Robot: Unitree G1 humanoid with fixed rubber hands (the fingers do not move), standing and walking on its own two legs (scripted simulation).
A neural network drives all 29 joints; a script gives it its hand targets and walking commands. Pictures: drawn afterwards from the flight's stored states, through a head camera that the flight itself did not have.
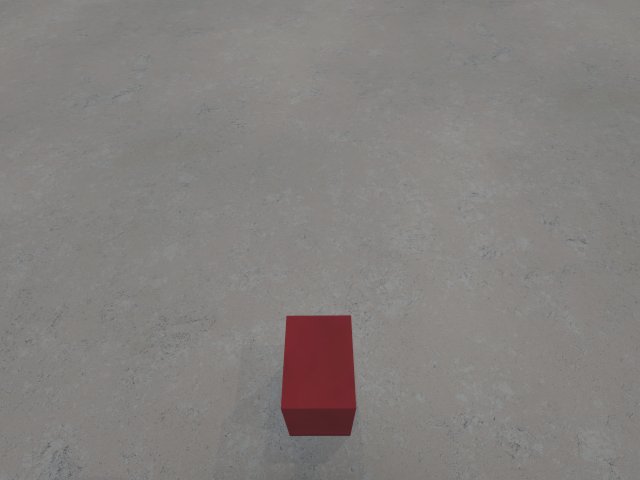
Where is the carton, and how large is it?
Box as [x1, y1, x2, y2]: [281, 315, 355, 435]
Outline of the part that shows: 350,315 286,316 281,410 290,435 350,434 355,411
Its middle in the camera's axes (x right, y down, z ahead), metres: +0.00 +0.40 +1.09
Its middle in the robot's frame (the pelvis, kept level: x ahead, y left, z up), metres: +0.44 +0.01 -0.63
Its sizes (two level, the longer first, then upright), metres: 0.240 0.177 0.291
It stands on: the floor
